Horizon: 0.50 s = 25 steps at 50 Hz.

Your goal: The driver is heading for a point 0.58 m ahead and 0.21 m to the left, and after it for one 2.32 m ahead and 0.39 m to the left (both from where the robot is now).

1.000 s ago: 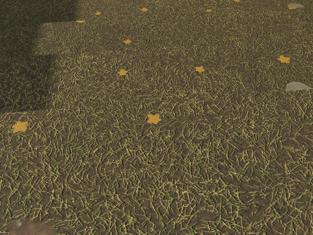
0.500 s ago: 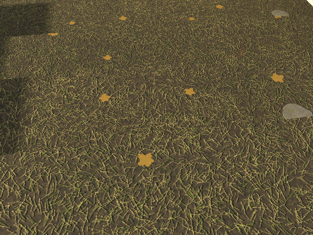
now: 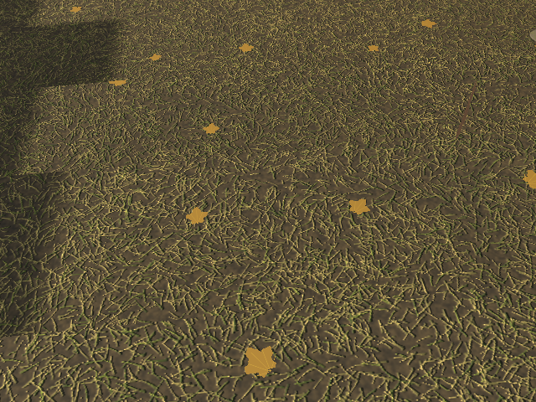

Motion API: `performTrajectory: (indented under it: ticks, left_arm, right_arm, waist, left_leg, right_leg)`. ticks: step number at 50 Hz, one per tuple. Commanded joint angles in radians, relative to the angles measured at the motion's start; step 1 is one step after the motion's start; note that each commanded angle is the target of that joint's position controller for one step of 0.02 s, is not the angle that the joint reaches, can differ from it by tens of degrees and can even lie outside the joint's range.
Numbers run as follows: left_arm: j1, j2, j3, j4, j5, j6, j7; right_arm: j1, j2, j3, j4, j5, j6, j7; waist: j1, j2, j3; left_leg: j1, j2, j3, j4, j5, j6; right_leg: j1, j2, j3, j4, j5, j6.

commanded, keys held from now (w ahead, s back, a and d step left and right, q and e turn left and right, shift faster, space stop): w+q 0.78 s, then w+e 0.22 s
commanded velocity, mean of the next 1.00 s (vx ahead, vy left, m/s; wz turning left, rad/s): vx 0.50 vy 0.00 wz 0.43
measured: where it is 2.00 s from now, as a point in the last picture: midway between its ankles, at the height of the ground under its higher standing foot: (205, 226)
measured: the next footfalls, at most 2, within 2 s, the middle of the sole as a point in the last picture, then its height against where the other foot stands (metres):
left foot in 0.38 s outside the picture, level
right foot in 0.80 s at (277, 343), level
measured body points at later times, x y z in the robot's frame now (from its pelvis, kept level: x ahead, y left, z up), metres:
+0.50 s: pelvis +0.30 +0.08 -0.02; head +0.32 +0.07 +0.43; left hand +0.23 +0.31 -0.16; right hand +0.48 -0.15 -0.14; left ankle +0.35 +0.17 -0.74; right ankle +0.13 -0.09 -0.65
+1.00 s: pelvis +0.56 +0.13 -0.01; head +0.57 +0.13 +0.44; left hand +0.42 +0.33 -0.15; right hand +0.81 -0.02 -0.12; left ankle +0.54 +0.28 -0.67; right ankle +0.59 +0.03 -0.74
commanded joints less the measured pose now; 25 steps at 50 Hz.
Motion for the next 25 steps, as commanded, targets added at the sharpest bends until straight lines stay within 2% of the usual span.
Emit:
performTrajectory:
  ticks: [1,3,4,5,7,9,12,15,18,19,20,21,22,23,24,25]
  left_arm:
    - [0.038,0.039,-0.003,-0.035,0.026,-0.021,-0.002]
    - [0.078,0.045,-0.007,-0.021,0.045,-0.031,-0.008]
    - [0.098,0.046,-0.01,-0.014,0.05,-0.033,-0.012]
    - [0.116,0.047,-0.012,-0.008,0.049,-0.035,-0.018]
    - [0.158,0.055,-0.015,0.005,0.036,-0.035,-0.027]
    - [0.215,0.066,-0.016,0.025,0.034,-0.036,-0.034]
    - [0.267,0.084,-0.011,0.048,0.028,-0.035,-0.038]
    - [0.305,0.1,0.003,0.065,0.021,-0.016,-0.032]
    - [0.296,0.148,0.03,0.053,0.02,-0.002,-0.017]
    - [0.281,0.165,0.035,0.045,0.021,0.0,-0.013]
    - [0.294,0.157,0.028,0.044,0.038,-0.003,-0.016]
    - [0.358,0.084,-0.002,0.002,0.045,-0.011,-0.01]
    - [0.266,0.055,-0.03,-0.018,0.057,-0.018,-0.056]
    - [0.085,0.095,-0.009,-0.084,0.004,-0.013,-0.086]
    - [-0.045,0.1,-0.007,-0.114,-0.01,-0.018,-0.076]
    - [-0.046,0.122,-0.004,-0.126,0.013,-0.021,-0.05]
  right_arm:
    - [0.059,-0.011,0.005,-0.012,0.006,0.003,0.032]
    - [-0.013,-0.009,0.01,-0.04,0.006,0.008,0.036]
    - [-0.051,-0.006,0.013,-0.056,0.007,0.01,0.035]
    - [-0.082,0.0,0.016,-0.068,0.007,0.012,0.035]
    - [-0.139,0.01,0.022,-0.09,0.007,0.022,0.036]
    - [-0.177,0.005,0.02,-0.111,0.012,0.036,0.033]
    - [-0.236,-0.007,0.013,-0.135,0.018,0.048,0.028]
    - [-0.303,-0.013,0.004,-0.159,0.02,0.055,0.025]
    - [-0.286,-0.056,-0.018,-0.171,0.035,0.044,0.013]
    - [-0.229,-0.08,-0.029,-0.163,0.047,0.031,0.003]
    - [-0.121,-0.116,-0.047,-0.141,0.054,0.017,-0.011]
    - [0.105,-0.139,-0.054,-0.081,0.068,0.007,-0.03]
    - [0.349,-0.19,-0.067,0.001,0.034,0.016,-0.048]
    - [0.463,-0.209,-0.077,0.057,0.013,0.005,-0.041]
    - [0.335,-0.229,-0.098,0.034,0.026,-0.016,-0.043]
    - [0.215,-0.163,-0.079,0.023,0.043,-0.028,-0.04]
  waist:
    - [-0.015,-0.104,-0.02]
    - [-0.007,-0.087,-0.005]
    - [-0.004,-0.081,-0.003]
    - [-0.002,-0.079,-0.003]
    - [0.005,-0.091,0.007]
    - [0.01,-0.101,0.026]
    - [0.015,-0.098,0.047]
    - [0.016,-0.104,0.065]
    - [-0.022,-0.133,0.035]
    - [-0.058,-0.132,-0.001]
    - [-0.089,-0.137,-0.079]
    - [-0.113,-0.016,-0.312]
    - [-0.225,0.092,-0.382]
    - [-0.274,-0.013,-0.319]
    - [-0.256,-0.022,-0.109]
    - [-0.192,0.009,-0.07]
  left_leg:
    - [-0.171,0.066,-0.052,-0.01,0.145,-0.004]
    - [-0.233,0.074,-0.042,-0.096,0.248,-0.02]
    - [-0.237,0.076,-0.025,-0.155,0.305,-0.029]
    - [-0.223,0.075,0.0,-0.218,0.363,-0.036]
    - [-0.171,0.059,0.054,-0.326,0.43,-0.049]
    - [-0.171,0.042,0.073,-0.391,0.444,-0.049]
    - [-0.216,0.023,0.076,-0.492,0.398,-0.035]
    - [-0.214,-0.006,0.103,-0.567,0.265,-0.013]
    - [-0.082,-0.082,0.163,-0.591,0.123,0.02]
    - [0.042,-0.13,0.198,-0.623,0.18,0.044]
    - [0.282,-0.155,0.181,-0.551,0.26,0.085]
    - [0.834,-0.041,-0.066,-0.437,0.28,0.225]
    - [1.075,0.139,-0.421,-0.648,0.367,0.34]
    - [1.1,0.192,-0.539,-0.785,0.255,0.299]
    - [0.912,0.186,-0.48,-0.81,0.19,0.247]
    - [0.72,0.159,-0.409,-0.821,0.19,0.242]
  right_leg:
    - [0.106,-0.293,0.186,-0.263,0.071,-0.166]
    - [0.117,-0.291,0.097,-0.269,0.191,-0.177]
    - [0.113,-0.285,0.055,-0.267,0.252,-0.181]
    - [0.107,-0.277,0.013,-0.261,0.313,-0.182]
    - [0.093,-0.263,-0.048,-0.252,0.405,-0.174]
    - [0.147,-0.282,-0.062,-0.244,0.474,-0.167]
    - [0.318,-0.309,-0.076,-0.22,0.54,-0.148]
    - [0.449,-0.334,-0.093,-0.189,0.597,-0.131]
    - [0.497,-0.345,-0.137,-0.07,0.905,-0.103]
    - [0.458,-0.323,-0.171,0.03,1.016,-0.078]
    - [0.317,-0.29,-0.18,0.185,1.028,-0.039]
    - [-0.097,-0.227,-0.147,0.477,0.791,0.08]
    - [-0.365,-0.053,-0.093,0.755,-0.254,0.13]
    - [-0.54,-0.002,0.103,0.923,-0.414,0.094]
    - [-0.657,-0.07,0.195,0.971,-0.377,0.072]
    - [-0.579,-0.11,0.224,0.933,-0.342,0.059]
Velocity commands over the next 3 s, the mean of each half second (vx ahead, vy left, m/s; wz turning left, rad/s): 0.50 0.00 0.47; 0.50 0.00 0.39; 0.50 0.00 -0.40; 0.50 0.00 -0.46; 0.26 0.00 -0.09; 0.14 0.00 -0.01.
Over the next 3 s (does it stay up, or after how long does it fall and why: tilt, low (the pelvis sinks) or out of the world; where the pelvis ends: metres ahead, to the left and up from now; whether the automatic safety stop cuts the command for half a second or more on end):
stays up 1.34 0.29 -0.17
